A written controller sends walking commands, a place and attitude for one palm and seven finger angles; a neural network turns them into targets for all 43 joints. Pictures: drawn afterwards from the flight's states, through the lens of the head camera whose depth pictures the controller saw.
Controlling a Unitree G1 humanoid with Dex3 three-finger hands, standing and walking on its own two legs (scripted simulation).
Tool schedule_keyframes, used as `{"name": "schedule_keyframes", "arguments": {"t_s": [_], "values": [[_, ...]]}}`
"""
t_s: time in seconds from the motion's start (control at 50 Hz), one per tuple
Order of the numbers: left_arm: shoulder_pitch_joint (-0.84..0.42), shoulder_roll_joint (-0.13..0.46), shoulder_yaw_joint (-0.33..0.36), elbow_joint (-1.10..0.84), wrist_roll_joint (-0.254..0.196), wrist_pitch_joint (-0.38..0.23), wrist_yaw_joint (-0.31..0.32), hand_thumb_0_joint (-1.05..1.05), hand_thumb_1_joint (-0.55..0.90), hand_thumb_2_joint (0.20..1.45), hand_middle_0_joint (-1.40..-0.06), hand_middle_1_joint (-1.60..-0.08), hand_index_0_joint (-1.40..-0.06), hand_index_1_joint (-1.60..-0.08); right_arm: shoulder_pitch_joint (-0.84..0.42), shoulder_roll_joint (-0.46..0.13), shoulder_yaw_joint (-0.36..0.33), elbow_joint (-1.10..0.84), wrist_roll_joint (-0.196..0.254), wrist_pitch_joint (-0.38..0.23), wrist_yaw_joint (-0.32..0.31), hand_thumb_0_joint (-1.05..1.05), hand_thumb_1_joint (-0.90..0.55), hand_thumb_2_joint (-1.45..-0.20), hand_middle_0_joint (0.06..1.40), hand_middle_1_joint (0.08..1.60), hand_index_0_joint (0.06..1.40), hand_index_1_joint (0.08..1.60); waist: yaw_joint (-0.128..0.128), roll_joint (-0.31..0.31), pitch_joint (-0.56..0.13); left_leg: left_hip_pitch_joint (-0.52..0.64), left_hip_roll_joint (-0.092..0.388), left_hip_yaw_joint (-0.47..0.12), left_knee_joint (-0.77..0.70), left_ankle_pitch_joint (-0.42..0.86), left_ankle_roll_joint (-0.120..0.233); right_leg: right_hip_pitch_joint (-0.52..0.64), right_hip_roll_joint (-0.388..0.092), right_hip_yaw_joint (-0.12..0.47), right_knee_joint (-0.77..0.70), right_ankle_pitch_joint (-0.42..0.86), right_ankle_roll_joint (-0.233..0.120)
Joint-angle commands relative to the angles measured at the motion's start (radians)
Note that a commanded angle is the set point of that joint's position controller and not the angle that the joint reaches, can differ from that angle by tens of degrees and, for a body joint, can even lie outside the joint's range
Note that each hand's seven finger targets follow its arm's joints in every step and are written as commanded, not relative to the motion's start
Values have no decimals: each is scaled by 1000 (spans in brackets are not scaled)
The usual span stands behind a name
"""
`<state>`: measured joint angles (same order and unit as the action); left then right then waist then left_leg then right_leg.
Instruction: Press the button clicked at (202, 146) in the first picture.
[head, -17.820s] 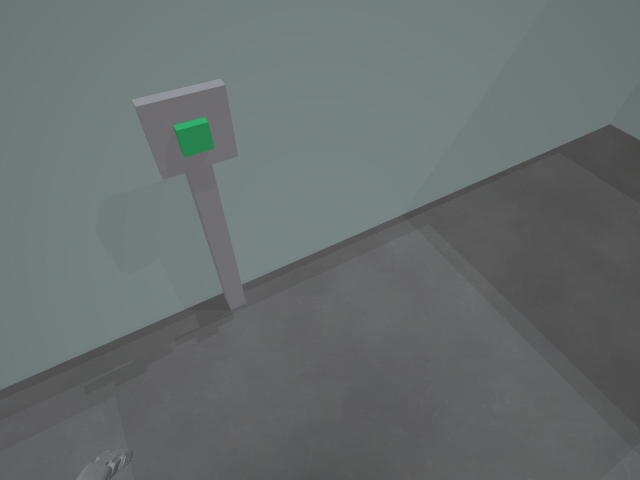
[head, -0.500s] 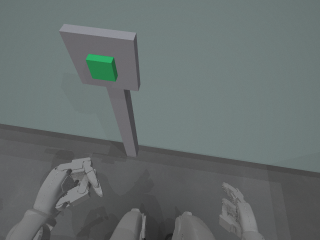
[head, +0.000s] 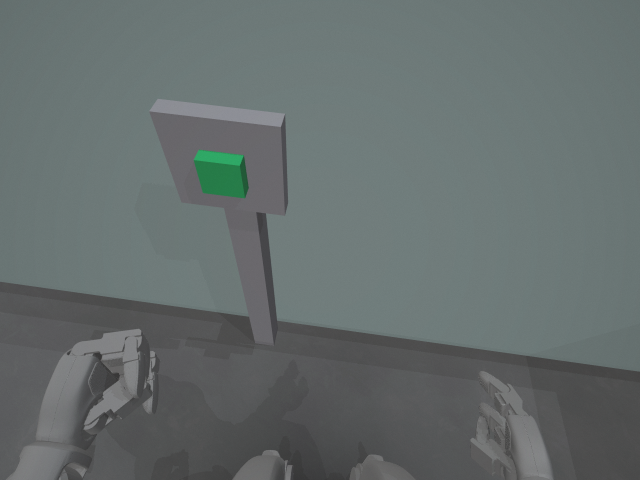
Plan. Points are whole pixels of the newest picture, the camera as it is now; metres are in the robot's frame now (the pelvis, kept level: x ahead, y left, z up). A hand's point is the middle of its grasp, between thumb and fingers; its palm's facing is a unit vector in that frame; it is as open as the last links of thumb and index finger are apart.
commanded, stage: raise the hand and make a fist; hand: left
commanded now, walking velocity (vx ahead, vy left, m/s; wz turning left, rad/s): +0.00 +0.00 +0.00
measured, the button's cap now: (223, 173) +0.53 +0.17 +0.06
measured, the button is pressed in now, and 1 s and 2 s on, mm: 0 0 0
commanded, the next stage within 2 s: aim a knuckle at the button in 0.72 s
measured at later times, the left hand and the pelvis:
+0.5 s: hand (127, 358) +0.24 +0.23 +0.05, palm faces -0.11 -0.99 -0.02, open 3.1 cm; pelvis +0.02 +0.03 +0.01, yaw -1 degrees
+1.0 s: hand (140, 358) +0.24 +0.21 +0.05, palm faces -0.10 -0.99 -0.03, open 3.1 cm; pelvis +0.00 +0.02 +0.00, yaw +0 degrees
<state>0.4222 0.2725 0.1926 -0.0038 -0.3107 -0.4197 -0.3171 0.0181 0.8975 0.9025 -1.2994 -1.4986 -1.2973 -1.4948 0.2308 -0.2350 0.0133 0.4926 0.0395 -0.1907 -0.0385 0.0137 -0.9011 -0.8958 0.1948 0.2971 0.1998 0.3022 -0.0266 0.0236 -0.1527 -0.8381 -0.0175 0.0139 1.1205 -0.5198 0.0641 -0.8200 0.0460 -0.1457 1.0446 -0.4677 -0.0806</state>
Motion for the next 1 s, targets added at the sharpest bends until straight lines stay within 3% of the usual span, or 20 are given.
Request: {"name": "schedule_keyframes", "arguments": {"t_s": [0.0, 0.02, 0.12, 0.18, 0.24, 0.3, 0.38, 0.46, 0.54, 0.56, 0.58, 0.68, 0.76, 0.8, 0.82, 0.9, 0.96, 0.98], "values": [[-36, 112, 32, -96, 6, 11, -30, 0, 900, 900, -1300, -1500, -1300, -1500, -34, -152, -56, -158, 9, -40, -3, 0, -900, -900, 200, 300, 200, 300, -12, -11, -77, 66, 17, -86, -207, 170, -29, 126, -20, 130, -200, 61, 55], [-60, 129, 45, -114, 2, 8, -40, 0, 900, 900, -1300, -1500, -1300, -1500, -27, -155, -54, -163, 8, -44, -5, 0, -900, -900, 200, 300, 200, 300, -11, -25, -105, 70, 16, -87, -204, 178, -27, 145, -22, 133, -201, 68, 55], [-122, 166, 101, -224, -33, -52, -58, 0, 900, 900, -1300, -1500, -1300, -1500, -13, -147, -45, -155, 0, -65, -3, 0, -900, -900, 200, 300, 200, 300, 15, 68, -221, 183, 20, -94, -201, 333, -48, 183, -11, 113, -153, 219, 40], [-130, 159, 103, -218, -33, -61, -48, 0, 900, 900, -1300, -1500, -1300, -1500, -9, -146, -43, -136, -7, -64, 6, 0, -900, -900, 200, 300, 200, 300, 14, 97, -215, 212, 26, -105, -200, 406, -68, 148, -4, 91, -129, 252, 36], [-106, 136, 87, -147, -23, -32, -55, 0, 900, 900, -1300, -1500, -1300, -1500, -8, -155, -49, -131, -1, -54, 10, 0, -900, -900, 200, 300, 200, 300, 4, 74, -177, 202, 29, -114, -212, 388, -75, 124, -4, 78, -139, 226, 40], [-114, 161, 98, -134, -19, 8, -75, 0, 900, 900, -1300, -1500, -1300, -1500, -4, -167, -53, -140, 2, -45, 11, 0, -900, -900, 200, 300, 200, 300, 11, 66, -213, 218, 33, -117, -222, 429, -79, 141, -7, 75, -141, 240, 42], [-85, 148, 102, -154, -37, 31, -82, 0, 900, 900, -1300, -1500, -1300, -1500, -7, -164, -56, -157, 4, -42, 12, 0, -900, -900, 200, 300, 200, 300, 23, 49, -231, 241, 35, -120, -233, 485, -86, 162, -4, 71, -143, 261, 43], [-97, 167, 125, -185, -41, 1, -51, 0, 900, 900, -1300, -1500, -1300, -1500, -9, -163, -55, -154, -3, -42, 17, 0, -900, -900, 200, 300, 200, 300, 26, 57, -208, 236, 38, -128, -236, 477, -96, 141, 1, 67, -133, 238, 37], [-101, 144, 107, -172, -29, -27, -36, 0, 900, 900, -1300, -1500, -1300, -1500, -3, -164, -57, -149, -4, -41, 22, 0, -900, -900, 200, 300, 200, 300, 18, 80, -184, 229, 40, -135, -241, 420, -102, 100, -4, 65, -130, 190, 39], [-108, 155, 105, -152, -23, -25, -39, 0, 900, 900, -1300, -1500, -1300, -1500, -5, -170, -56, -149, -6, -39, 23, 0, -900, -900, 200, 300, 200, 300, 10, 56, -174, 216, 42, -142, -238, 404, -100, 87, 0, 63, -124, 181, 38], [-105, 148, 99, -159, -23, -25, -46, 0, 900, 900, -1300, -1500, -1300, -1500, -4, -170, -58, -153, -4, -38, 23, 0, -900, -900, 200, 300, 200, 300, 14, 81, -192, 220, 39, -136, -238, 389, -99, 89, -3, 69, -127, 172, 39], [-109, 164, 99, -184, -25, -12, -59, 0, 900, 900, -1300, -1500, -1300, -1500, -10, -175, -57, -163, 1, -36, 21, 0, -900, -900, 200, 300, 200, 300, 15, 75, -207, 225, 41, -151, -252, 347, -98, 95, -4, 72, -133, 151, 39], [-116, 172, 109, -193, -30, -13, -47, 0, 900, 900, -1300, -1500, -1300, -1500, -16, -173, -50, -164, 0, -37, 16, 0, -900, -900, 200, 300, 200, 300, 13, 64, -174, 212, 43, -169, -268, 288, -98, 84, 1, 68, -130, 128, 37], [-113, 165, 110, -199, -29, -18, -40, 0, 900, 900, -1300, -1500, -1300, -1500, -13, -169, -49, -161, 0, -38, 14, 0, -900, -900, 200, 300, 200, 300, 16, 88, -178, 221, 42, -167, -269, 294, -102, 81, -4, 68, -130, 130, 37], [-145, 125, 63, -210, -27, -22, -39, 0, 900, 900, -1300, -1500, -1300, -1500, -13, -168, -46, -160, -1, -40, 14, 0, -900, -900, 200, 300, 200, 300, -1, 89, -170, 226, 42, -169, -261, 294, -100, 62, -5, 67, -128, 133, 40], [-293, 118, 28, -131, -4, -20, -28, 0, 900, 900, -1300, -1500, -1300, -1500, -4, -180, -41, -130, -6, -40, 8, 0, -900, -900, 200, 300, 200, 300, -35, 49, -125, 155, 37, -176, -244, 147, -85, 6, -7, 75, -119, 75, 44], [-377, 162, 48, -68, 16, -8, -30, 0, 900, 900, -1300, -1500, -1300, -1500, -4, -188, -40, -120, -4, -37, -2, 0, -900, -900, 200, 300, 200, 300, -34, 22, -136, 109, 31, -165, -230, 88, -70, 11, -9, 89, -118, 42, 43], [-392, 156, 39, -70, 20, -3, -33, 0, 900, 900, -1300, -1500, -1300, -1500, -6, -185, -38, -129, -1, -34, -2, 0, -900, -900, 200, 300, 200, 300, -21, 46, -165, 122, 29, -162, -239, 93, -71, 27, -13, 92, -118, 40, 42]]}}
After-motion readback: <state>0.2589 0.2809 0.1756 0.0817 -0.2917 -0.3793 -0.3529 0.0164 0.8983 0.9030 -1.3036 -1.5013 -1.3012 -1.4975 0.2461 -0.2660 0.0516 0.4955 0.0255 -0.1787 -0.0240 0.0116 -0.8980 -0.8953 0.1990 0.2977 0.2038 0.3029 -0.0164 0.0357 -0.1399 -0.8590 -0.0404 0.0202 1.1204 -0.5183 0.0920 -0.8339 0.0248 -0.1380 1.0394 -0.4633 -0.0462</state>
